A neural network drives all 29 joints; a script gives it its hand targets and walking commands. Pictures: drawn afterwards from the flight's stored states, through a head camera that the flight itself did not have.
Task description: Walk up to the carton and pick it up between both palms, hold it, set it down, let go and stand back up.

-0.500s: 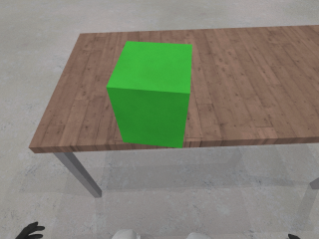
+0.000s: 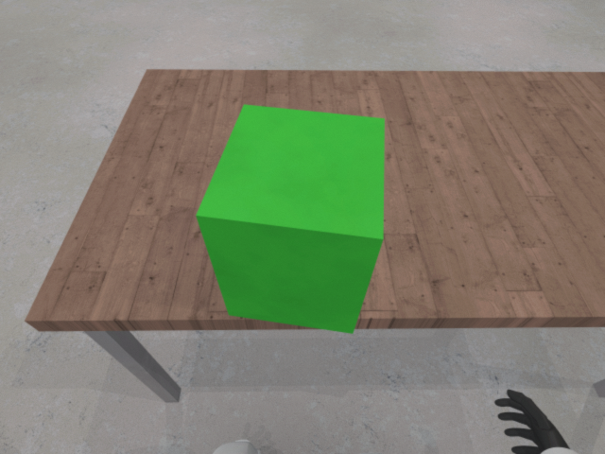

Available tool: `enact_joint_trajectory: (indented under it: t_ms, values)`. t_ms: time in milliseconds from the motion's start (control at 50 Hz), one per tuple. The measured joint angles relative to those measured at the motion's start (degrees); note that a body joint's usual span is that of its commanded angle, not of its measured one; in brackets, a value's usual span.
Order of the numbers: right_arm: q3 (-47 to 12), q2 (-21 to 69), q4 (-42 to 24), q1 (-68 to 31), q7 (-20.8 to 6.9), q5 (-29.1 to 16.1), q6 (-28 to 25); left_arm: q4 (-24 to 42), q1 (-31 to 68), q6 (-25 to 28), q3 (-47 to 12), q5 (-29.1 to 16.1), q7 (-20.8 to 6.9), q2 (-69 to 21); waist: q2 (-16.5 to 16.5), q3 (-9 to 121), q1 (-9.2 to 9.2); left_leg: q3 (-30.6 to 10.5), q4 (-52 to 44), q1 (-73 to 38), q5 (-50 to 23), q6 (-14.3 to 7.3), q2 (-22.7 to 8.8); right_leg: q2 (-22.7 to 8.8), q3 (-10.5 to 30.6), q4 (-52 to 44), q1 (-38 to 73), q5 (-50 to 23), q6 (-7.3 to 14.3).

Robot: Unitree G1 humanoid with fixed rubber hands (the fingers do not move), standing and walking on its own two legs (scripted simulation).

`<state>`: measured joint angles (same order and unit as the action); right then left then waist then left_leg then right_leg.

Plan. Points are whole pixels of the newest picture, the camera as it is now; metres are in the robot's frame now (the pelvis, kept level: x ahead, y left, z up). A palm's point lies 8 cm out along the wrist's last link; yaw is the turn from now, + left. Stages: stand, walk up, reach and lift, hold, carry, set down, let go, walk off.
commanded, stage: walk up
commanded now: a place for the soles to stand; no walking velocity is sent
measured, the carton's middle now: (300, 224) +0.42 +0.01 +0.05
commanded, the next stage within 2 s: reach and lift in 1.48 s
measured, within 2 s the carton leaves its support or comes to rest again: neither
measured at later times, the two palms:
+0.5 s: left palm (64, 448) +0.15 +0.31 -0.07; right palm out of the picture +0.14 -0.33 -0.07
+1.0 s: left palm out of the picture +0.11 +0.34 -0.08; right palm out of the picture +0.13 -0.31 -0.07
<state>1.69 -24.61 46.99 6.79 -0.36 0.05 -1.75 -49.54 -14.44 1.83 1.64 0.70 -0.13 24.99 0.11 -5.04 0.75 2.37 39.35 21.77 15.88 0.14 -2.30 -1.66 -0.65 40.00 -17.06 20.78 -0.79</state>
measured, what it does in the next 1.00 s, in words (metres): stands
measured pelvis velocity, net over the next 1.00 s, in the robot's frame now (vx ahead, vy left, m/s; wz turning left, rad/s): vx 0.01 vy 0.01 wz -0.03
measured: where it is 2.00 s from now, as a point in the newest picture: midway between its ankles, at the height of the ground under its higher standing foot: outside the picture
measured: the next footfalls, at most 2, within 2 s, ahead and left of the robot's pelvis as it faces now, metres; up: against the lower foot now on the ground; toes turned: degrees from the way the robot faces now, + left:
none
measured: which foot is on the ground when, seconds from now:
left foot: down 0.00-1.00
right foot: down 0.00-1.00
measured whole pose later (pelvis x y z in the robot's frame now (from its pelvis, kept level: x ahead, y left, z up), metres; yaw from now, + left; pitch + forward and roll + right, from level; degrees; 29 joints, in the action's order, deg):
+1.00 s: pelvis +0.01 +0.01 +0.03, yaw -2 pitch -1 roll +0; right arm 1.5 -23.8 62.2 0.2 -0.6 0.6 0.4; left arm -62.5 -4.6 0.2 0.9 0.1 0.0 24.7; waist 0.2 -4.2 0.3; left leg 4.7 21.5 11.9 8.1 -0.5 -1.6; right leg -2.0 1.0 21.4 -7.8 12.2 -2.1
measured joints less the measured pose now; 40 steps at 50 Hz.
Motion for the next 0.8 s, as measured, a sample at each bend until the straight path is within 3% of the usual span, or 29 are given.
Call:
enact_joint_trajectory:
  t_ms: [420,800]
  values:
    - [-0.9,0.0,13.2,-5.1,0.0,0.1,0.5,-8.7,11.1,-0.9,-1.3,-1.0,-0.3,-0.9,0.1,1.6,-1.16,1.5,-15.1,-9.5,-5.6,0.7,-0.1,0.4,1.0,-14.4,8.5,-5.3,-0.1]
    - [-0.7,0.6,16.0,-6.7,0.1,0.3,1.2,-13.6,10.2,-1.2,-0.8,-0.9,-0.1,-1.0,-0.2,0.9,-0.45,2.0,-18.5,-10.9,-7.3,0.0,0.3,0.1,1.3,-19.3,10.5,-8.1,-0.9]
